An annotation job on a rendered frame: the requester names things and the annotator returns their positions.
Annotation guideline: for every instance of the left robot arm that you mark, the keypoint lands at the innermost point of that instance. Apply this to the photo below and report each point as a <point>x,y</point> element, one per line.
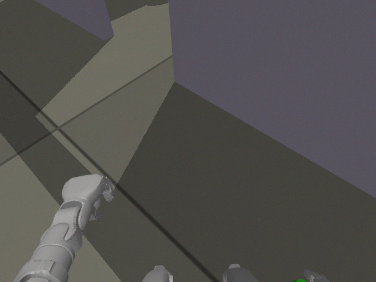
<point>56,251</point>

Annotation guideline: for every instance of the left robot hand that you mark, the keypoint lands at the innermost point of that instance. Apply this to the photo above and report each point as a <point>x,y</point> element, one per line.
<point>89,187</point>

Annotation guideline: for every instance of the right robot hand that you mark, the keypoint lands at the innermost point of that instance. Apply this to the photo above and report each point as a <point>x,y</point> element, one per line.
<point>314,277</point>

